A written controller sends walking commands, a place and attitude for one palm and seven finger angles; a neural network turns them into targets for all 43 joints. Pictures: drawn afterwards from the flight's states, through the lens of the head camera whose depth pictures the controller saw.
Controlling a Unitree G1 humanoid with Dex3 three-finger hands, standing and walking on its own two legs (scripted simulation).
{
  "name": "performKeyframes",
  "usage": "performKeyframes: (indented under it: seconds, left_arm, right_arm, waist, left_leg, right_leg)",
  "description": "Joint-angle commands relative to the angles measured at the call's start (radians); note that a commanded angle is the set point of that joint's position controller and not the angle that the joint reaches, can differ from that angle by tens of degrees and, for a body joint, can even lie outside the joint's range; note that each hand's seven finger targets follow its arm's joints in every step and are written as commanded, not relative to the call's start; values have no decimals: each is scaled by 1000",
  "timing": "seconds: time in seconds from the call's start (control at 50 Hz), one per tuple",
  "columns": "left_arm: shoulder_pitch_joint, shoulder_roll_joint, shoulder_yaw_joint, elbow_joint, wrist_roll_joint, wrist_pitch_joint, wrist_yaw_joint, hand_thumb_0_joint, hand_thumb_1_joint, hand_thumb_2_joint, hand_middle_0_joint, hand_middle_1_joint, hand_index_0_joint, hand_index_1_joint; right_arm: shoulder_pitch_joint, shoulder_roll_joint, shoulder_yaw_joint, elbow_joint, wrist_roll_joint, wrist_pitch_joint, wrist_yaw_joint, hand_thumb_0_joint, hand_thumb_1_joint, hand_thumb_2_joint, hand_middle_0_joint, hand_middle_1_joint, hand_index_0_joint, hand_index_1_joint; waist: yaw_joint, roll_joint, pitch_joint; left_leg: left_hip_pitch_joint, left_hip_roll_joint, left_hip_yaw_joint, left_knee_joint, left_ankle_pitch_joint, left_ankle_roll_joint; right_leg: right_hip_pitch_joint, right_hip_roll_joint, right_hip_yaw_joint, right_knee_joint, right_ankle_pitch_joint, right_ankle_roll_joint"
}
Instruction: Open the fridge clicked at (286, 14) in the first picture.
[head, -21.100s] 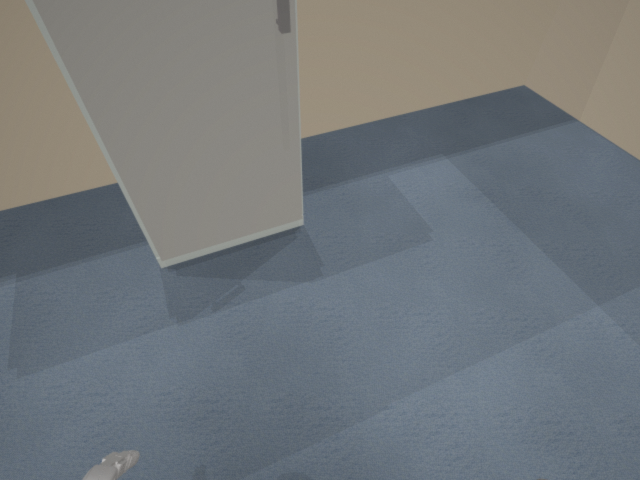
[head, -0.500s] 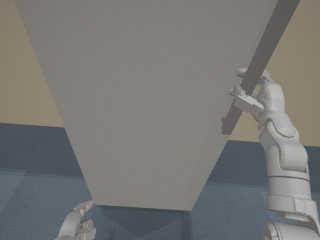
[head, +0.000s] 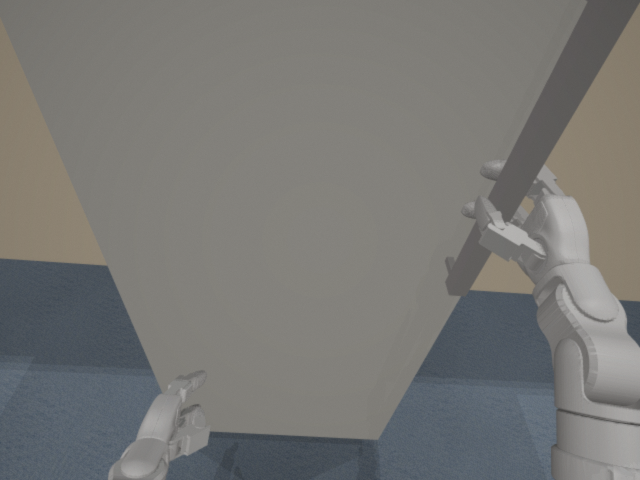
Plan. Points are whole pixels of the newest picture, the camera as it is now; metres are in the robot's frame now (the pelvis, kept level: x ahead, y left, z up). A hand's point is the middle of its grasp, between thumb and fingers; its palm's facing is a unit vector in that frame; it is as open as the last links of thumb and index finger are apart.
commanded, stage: pull the door a little, standing still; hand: right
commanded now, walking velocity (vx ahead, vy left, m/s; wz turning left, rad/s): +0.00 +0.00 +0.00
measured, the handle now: (506, 173) +0.40 -0.16 +0.25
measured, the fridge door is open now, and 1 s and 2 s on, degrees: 1 15 44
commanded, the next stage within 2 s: walk backward, drawing the door open in 0.12 s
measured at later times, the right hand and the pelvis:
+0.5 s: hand (494, 250) +0.31 -0.14 +0.21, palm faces +0.24 +0.92 -0.32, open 6.9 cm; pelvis +0.08 +0.03 +0.02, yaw +4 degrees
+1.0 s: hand (492, 312) +0.24 -0.12 +0.20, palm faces +0.46 +0.84 -0.29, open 7.2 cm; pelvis +0.00 +0.12 -0.01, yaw -12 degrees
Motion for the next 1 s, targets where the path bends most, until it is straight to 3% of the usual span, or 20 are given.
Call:
performKeyframes:
  seconds: [0.0,0.2,0.22,0.26,0.3,0.36,0.42,0.46,0.52,0.58,0.64,0.66,0.7,0.78,0.8,0.82,0.84,0.86,0.9,0.98]
  left_arm:
    - [-174,100,38,-195,1,-57,2,0,900,900,-200,-300,-200,-300]
    - [-162,81,41,-220,0,-134,-28,0,900,900,-200,-300,-200,-300]
    - [-70,146,51,-209,32,-117,9,0,900,900,-200,-300,-200,-300]
    - [-25,134,76,-204,51,-107,17,0,900,900,-200,-300,-200,-300]
    - [-20,131,77,-214,50,-100,33,0,900,900,-200,-300,-200,-300]
    - [-14,116,100,-192,95,-104,-9,0,900,900,-200,-300,-200,-300]
    - [-4,95,104,-197,83,-112,-18,0,900,900,-200,-300,-200,-300]
    - [-44,66,86,-220,65,-119,4,0,900,900,-200,-300,-200,-300]
    - [-77,41,62,-249,72,-180,87,0,900,900,-200,-300,-200,-300]
    - [44,78,110,-185,64,-188,63,0,900,900,-200,-300,-200,-300]
    - [-24,60,103,-155,58,-141,47,0,900,900,-200,-300,-200,-300]
    - [-26,56,104,-142,55,-131,48,0,900,900,-200,-300,-200,-300]
    - [-56,60,104,-137,52,-120,57,0,900,900,-200,-300,-200,-300]
    - [-36,76,101,-67,61,-138,59,0,900,900,-200,-300,-200,-300]
    - [-33,71,78,-85,64,-141,52,0,900,900,-200,-300,-200,-300]
    - [-87,83,73,-169,89,-153,40,0,900,900,-200,-300,-200,-300]
    - [-77,38,90,-150,96,-163,36,0,900,900,-200,-300,-200,-300]
    - [-50,81,139,-121,57,-152,18,0,900,900,-200,-300,-200,-300]
    - [-86,65,124,-101,60,-204,19,0,900,900,-200,-300,-200,-300]
    - [-35,90,125,-56,67,-256,33,0,900,900,-200,-300,-200,-300]
  right_arm:
    - [-14,-198,-94,-447,30,-75,59,0,-900,-900,450,1400,450,1400]
    - [603,-221,-205,-907,99,-68,64,0,-900,-900,450,1400,450,1400]
    - [67,-405,-229,-927,-101,-288,-81,0,-900,-900,450,1400,450,1400]
    - [517,-175,-105,-650,-116,-394,-136,0,-900,-900,450,1400,450,1400]
    - [486,-193,-82,-760,-109,-489,-150,0,-900,-900,450,1400,450,1400]
    - [496,-132,-37,-822,-123,-557,-180,0,-900,-900,450,1400,450,1400]
    - [564,-153,-88,-824,-146,-588,-214,0,-900,-900,450,1400,450,1400]
    - [583,-203,-137,-849,-141,-597,-212,0,-900,-900,450,1400,450,1400]
    - [661,-307,-252,-744,-137,-625,-229,0,-900,-900,450,1400,450,1400]
    - [584,-227,-220,-606,-165,-664,-241,0,-900,-900,450,1400,450,1400]
    - [485,-234,-226,-660,-188,-690,-263,0,-900,-900,450,1400,450,1400]
    - [470,-235,-220,-660,-189,-688,-266,0,-900,-900,450,1400,450,1400]
    - [420,-229,-185,-657,-187,-670,-267,0,-900,-900,450,1400,450,1400]
    - [409,-248,-168,-654,-182,-683,-270,0,-900,-900,450,1400,450,1400]
    - [432,-205,-128,-634,-169,-697,-262,0,-900,-900,450,1400,450,1400]
    - [423,-208,-124,-677,-171,-714,-269,0,-900,-900,450,1400,450,1400]
    - [358,-285,-204,-655,-212,-706,-280,0,-900,-900,450,1400,450,1400]
    - [314,-285,-207,-627,-187,-688,-251,0,-900,-900,450,1400,450,1400]
    - [211,-273,-194,-653,-182,-684,-237,0,-900,-900,450,1400,450,1400]
    - [138,-226,-144,-659,-190,-679,-239,0,-900,-900,450,1400,450,1400]
  waist:
    - [-91,83,-294]
    - [-106,36,-206]
    - [14,49,-45]
    - [-13,132,-49]
    - [14,17,-34]
    - [36,-387,-17]
    - [21,-234,5]
    - [-1,-125,-31]
    - [-53,151,-85]
    - [-28,411,-143]
    - [-4,205,-270]
    - [4,199,-258]
    - [8,272,-180]
    - [53,153,-68]
    - [67,-131,-37]
    - [29,-445,-1]
    - [-17,-242,-6]
    - [1,-53,23]
    - [0,-7,81]
    - [6,-163,-28]
  left_leg:
    - [98,30,22,65,929,-41]
    - [28,30,52,101,954,-61]
    - [-44,1,-3,45,1024,-86]
    - [71,9,42,135,1176,-78]
    - [22,-14,73,271,1169,-87]
    - [-647,-128,50,493,-137,-59]
    - [-597,-80,11,214,-68,-21]
    - [-97,-46,26,-105,412,-40]
    - [192,232,-123,-26,1143,-32]
    - [173,305,-266,17,1275,-120]
    - [111,301,-178,-53,812,-130]
    - [47,268,-142,-120,646,-209]
    - [-53,240,-75,-214,475,-139]
    - [-199,105,70,-220,318,-253]
    - [-180,26,117,156,239,-259]
    - [-270,-17,-17,755,-145,-155]
    - [-210,14,-225,1062,-191,-43]
    - [-328,-55,-186,1077,-144,-58]
    - [-513,-8,-148,991,-138,-88]
    - [-291,-60,12,431,-150,-84]
  right_leg:
    - [133,34,30,68,572,-54]
    - [76,18,57,114,634,-37]
    - [56,29,35,196,709,-51]
    - [-64,56,42,239,610,-48]
    - [-7,50,59,92,729,-61]
    - [617,-155,274,60,1415,-131]
    - [572,-148,224,130,1224,-85]
    - [227,-75,156,208,891,-27]
    - [-208,69,103,426,-307,-21]
    - [-291,81,168,750,-341,-18]
    - [-226,57,142,818,-237,6]
    - [-179,76,99,787,-230,5]
    - [-78,85,7,604,-284,0]
    - [121,85,-123,73,-235,-49]
    - [81,-42,16,-225,-82,-93]
    - [-134,-396,487,-296,46,-213]
    - [-327,-510,601,-188,241,-283]
    - [-269,-430,525,-159,255,-270]
    - [-198,-351,548,-129,142,-275]
    - [-22,-186,350,-102,92,-132]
